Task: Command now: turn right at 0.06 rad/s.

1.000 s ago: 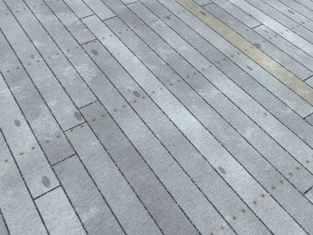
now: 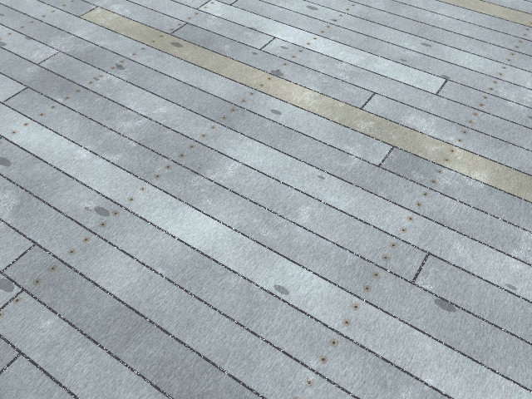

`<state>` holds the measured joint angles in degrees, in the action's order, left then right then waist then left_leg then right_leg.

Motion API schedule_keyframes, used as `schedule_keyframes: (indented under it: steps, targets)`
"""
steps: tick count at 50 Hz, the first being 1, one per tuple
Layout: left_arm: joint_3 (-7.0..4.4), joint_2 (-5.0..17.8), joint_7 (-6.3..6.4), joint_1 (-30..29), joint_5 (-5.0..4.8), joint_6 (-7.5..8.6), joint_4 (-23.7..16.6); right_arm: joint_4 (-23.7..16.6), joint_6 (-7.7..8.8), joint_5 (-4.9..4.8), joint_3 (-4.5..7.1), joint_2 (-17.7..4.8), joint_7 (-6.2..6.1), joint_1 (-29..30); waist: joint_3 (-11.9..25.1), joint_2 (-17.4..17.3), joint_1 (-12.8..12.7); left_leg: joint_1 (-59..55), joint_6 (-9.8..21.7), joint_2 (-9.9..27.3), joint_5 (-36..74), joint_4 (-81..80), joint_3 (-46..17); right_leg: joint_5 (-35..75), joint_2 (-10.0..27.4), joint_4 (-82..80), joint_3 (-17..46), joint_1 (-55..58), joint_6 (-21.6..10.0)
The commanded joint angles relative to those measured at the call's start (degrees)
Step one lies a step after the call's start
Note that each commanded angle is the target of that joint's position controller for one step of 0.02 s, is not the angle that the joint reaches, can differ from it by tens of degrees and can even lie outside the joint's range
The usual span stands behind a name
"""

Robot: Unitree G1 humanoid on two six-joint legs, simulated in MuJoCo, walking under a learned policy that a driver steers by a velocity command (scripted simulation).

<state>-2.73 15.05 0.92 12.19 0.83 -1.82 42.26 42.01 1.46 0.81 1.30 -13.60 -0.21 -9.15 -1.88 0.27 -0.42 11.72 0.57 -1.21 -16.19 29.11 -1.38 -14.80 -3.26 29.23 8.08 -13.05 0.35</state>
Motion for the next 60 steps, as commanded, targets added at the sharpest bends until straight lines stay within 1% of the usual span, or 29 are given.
schedule_keyframes:
  steps: [1, 7, 17, 29, 39, 40, 41, 42, 43, 44, 45, 46, 47, 48, 49, 50, 51, 52, 53, 54, 55, 56, 57, 58, 59, 60]
  targets:
    - [-1.51, 5.7, 0.34, -1.3, -0.10, 1.15, -2.9, -3.5, 0.58, -0.14, 1.74, -7.2, -0.24, 1.0, 3.0, 0.6, 0.8, -1.2, 1.9, 4.7, 7.0, -4.7, -4.5, 9.5, 3.8, -3.7, 3.4, 0.2, -0.8]
    - [-1.48, 5.7, 0.94, -0.1, -0.19, 1.21, -1.1, -2.0, 0.49, -0.22, 1.34, -6.7, 0.03, 0.7, 2.7, 0.8, 0.6, -0.8, 1.6, 3.9, 7.9, -4.6, -3.8, 11.0, 4.0, -3.7, 3.6, 1.5, -0.7]
    - [-1.40, 5.3, 1.69, 0.6, -0.30, 1.00, 2.6, 1.9, 0.71, -0.40, 0.95, -6.8, -0.07, -0.6, 1.8, -0.3, 0.4, 0.0, 1.6, 3.5, 7.8, -6.0, -3.7, 12.3, 3.9, -3.9, 3.2, 3.5, -0.3]
    - [-1.33, 4.9, 2.10, 0.7, -0.46, 1.02, 9.1, 7.6, 0.75, -0.57, 0.50, -7.3, -0.40, -2.4, 0.6, -0.5, 0.6, -0.2, 2.2, 3.5, 7.0, -8.2, -4.3, 11.8, 3.5, -5.3, 2.1, 4.3, 0.5]
    - [-0.90, 4.8, 2.29, 1.1, -0.59, 1.27, 14.1, 11.2, 0.53, -0.66, 0.07, -7.5, -0.64, -3.7, 0.1, -0.7, 0.8, -0.9, 2.7, 3.5, 7.4, -9.2, -4.6, 11.0, 3.3, -6.3, 1.2, 3.7, 1.0]
    - [-0.68, 4.1, 2.33, 1.9, -0.61, 1.23, 14.9, 11.9, 0.44, -0.63, -0.01, -7.3, -0.75, -4.5, 1.3, -1.3, 0.8, -1.5, 2.9, 3.3, 1.1, -10.2, -4.7, 6.5, 2.5, -6.0, 0.1, 4.0, 0.9]
    - [-0.57, 3.7, 2.38, 1.7, -0.84, 1.22, 15.2, 12.2, 0.25, -0.85, 0.22, -8.0, -0.95, -4.8, 0.5, -2.5, 1.1, -1.1, 3.7, 3.5, -8.9, -11.8, -5.9, 0.1, 1.1, -4.1, -1.6, 2.3, 0.7]
    - [-0.59, 3.9, 2.37, 0.9, -1.18, 1.43, 15.0, 12.3, 0.05, -1.26, 0.88, -10.2, -1.19, -5.4, -1.0, -5.4, 1.8, -1.0, 5.8, 5.4, -19.2, -14.1, -9.6, -7.3, -0.7, 0.2, -4.2, -1.6, 0.5]
    - [-0.45, 3.9, 2.20, -0.9, -1.36, 2.06, 13.9, 12.7, 0.04, -1.59, 1.43, -12.1, -1.38, -7.1, -2.8, -8.4, 2.6, -1.4, 8.9, 10.4, -27.8, -17.9, -17.0, -10.4, -0.7, 5.0, -5.8, -6.8, 0.3]
    - [-0.44, 4.6, 1.80, -2.6, -1.64, 3.05, 12.9, 12.7, 0.20, -1.72, 2.01, -13.5, -1.63, -7.7, -5.3, -9.8, 3.1, -0.9, 12.0, 16.1, -31.1, -21.6, -23.7, -10.3, 1.4, 10.4, -6.3, -11.4, -0.1]
    - [-0.46, 4.8, 1.31, -4.4, -1.92, 4.05, 12.1, 12.8, 0.69, -1.49, 2.32, -13.8, -1.78, -8.7, -7.5, -9.4, 3.8, -0.5, 14.2, 19.4, -29.1, -23.5, -27.9, -11.0, 3.8, 15.9, -5.3, -15.1, -0.4]
    - [-0.70, 5.2, 0.83, -4.4, -2.11, 4.78, 12.1, 12.7, 1.24, -1.25, 2.35, -13.2, -1.73, -9.2, -7.9, -8.1, 3.7, -2.9, 15.0, 20.7, -25.5, -23.9, -28.9, -13.0, 5.5, 20.8, -4.6, -19.3, -0.7]
    - [-0.75, 5.0, 0.33, -3.6, -2.24, 5.40, 12.3, 12.4, 1.65, -1.52, 2.31, -12.5, -1.56, -9.0, -7.6, -6.8, 3.1, -5.6, 14.8, 20.6, -22.2, -23.5, -27.9, -13.2, 7.0, 22.2, -4.4, -22.3, -1.0]
    - [-0.76, 4.9, -0.13, -3.4, -2.37, 6.03, 12.3, 11.9, 1.83, -2.00, 2.26, -11.8, -1.42, -8.4, -6.9, -5.6, 2.7, -7.3, 13.5, 19.3, -18.6, -23.2, -24.8, -12.2, 7.8, 19.8, -4.9, -22.5, -1.3]
    - [-0.72, 4.6, -0.43, -4.1, -2.41, 6.60, 12.2, 11.5, 1.86, -2.29, 2.33, -11.8, -1.32, -7.9, -6.0, -5.1, 2.7, -7.3, 12.1, 17.5, -14.9, -22.8, -21.0, -10.6, 7.8, 15.7, -6.0, -20.3, -1.5]
    - [-0.54, 3.9, -0.67, -4.8, -2.32, 7.07, 12.2, 11.4, 1.80, -2.42, 2.47, -12.1, -1.23, -7.8, -4.9, -5.4, 2.7, -5.9, 11.3, 15.5, -11.1, -22.1, -17.3, -8.5, 7.0, 11.5, -7.5, -16.3, -1.4]
    - [-0.38, 3.2, -0.93, -4.3, -2.27, 7.38, 12.4, 11.3, 1.62, -2.56, 2.61, -12.7, -1.12, -7.6, -3.8, -6.0, 2.2, -3.6, 10.8, 13.7, -8.6, -21.3, -14.1, -6.0, 5.9, 7.3, -9.0, -11.1, -1.1]
    - [-0.41, 3.0, -1.15, -2.7, -2.30, 7.52, 13.1, 11.2, 1.35, -2.79, 2.73, -13.1, -1.00, -7.4, -2.8, -6.2, 1.2, -0.5, 10.5, 12.4, -7.6, -20.1, -11.7, -1.5, 4.6, 3.1, -10.8, -5.1, -0.9]
    - [-0.62, 3.1, -1.25, 0.1, -2.37, 7.48, 14.4, 11.2, 1.05, -2.99, 2.75, -13.3, -0.89, -7.1, -2.0, -5.8, -0.4, 3.1, 10.1, 11.4, -7.7, -18.0, -10.0, 3.5, 3.0, -0.6, -12.6, 1.4, -0.6]
    - [-1.07, 3.8, -1.14, 3.8, -2.40, 7.19, 15.9, 11.1, 0.96, -2.87, 2.47, -12.5, -0.73, -7.4, -0.9, -5.0, -1.9, 6.8, 9.5, 10.4, -8.1, -15.4, -9.3, 4.7, 1.6, -1.5, -13.3, 7.7, -0.4]
    - [-1.59, 4.8, -0.83, 8.1, -2.69, 6.91, 17.2, 10.9, 1.13, -2.55, 1.77, -10.7, -0.52, -7.1, 0.3, -4.0, -4.1, 10.2, 8.2, 9.1, -7.5, -11.0, -7.9, 3.3, 1.9, -2.7, -12.2, 13.6, -1.1]
    - [-2.36, 7.7, -0.31, 13.5, -2.69, 6.89, 17.9, 9.9, 1.60, -1.86, 0.49, -6.8, -0.02, -5.6, 1.5, 3.1, -6.7, 15.6, 4.8, 4.7, -4.8, 3.5, -2.6, -3.3, 9.9, -8.7, -0.6, 19.5, -3.9]
    - [-3.71, 15.3, -0.42, 19.4, -2.27, 6.91, 18.3, 6.7, 2.79, -1.05, -0.58, -3.0, 0.09, -5.1, 5.1, 16.9, -6.9, 27.2, 1.5, -1.7, -13.4, 23.1, 2.9, -14.1, 23.4, -17.0, 24.0, 26.4, -12.2]
    - [-2.88, 13.1, -1.16, 18.0, -1.09, 7.80, 18.6, 6.1, 3.61, -2.88, 0.44, -6.8, -0.12, -4.4, 2.9, 12.0, -5.9, 32.4, 2.3, -0.2, -16.7, 34.5, -3.0, -26.0, 27.4, -21.0, 34.8, 22.1, -17.2]
    - [-1.77, 9.7, -1.52, 12.3, -1.20, 8.59, 16.5, 5.8, 4.27, -4.10, 1.03, -9.6, 0.12, -3.9, -2.7, 7.9, -3.7, 36.5, 3.8, 3.5, -11.2, 38.2, -4.7, -26.7, 25.5, -21.4, 29.2, 19.0, -15.5]
    - [-0.95, 7.4, -1.86, 8.6, -1.18, 8.91, 15.2, 6.5, 4.66, -3.89, 1.31, -10.1, 0.38, -4.3, -3.9, 6.9, -2.3, 36.1, 4.3, 5.4, -5.7, 38.0, -4.0, -20.6, 22.2, -21.6, 22.2, 17.1, -13.1]
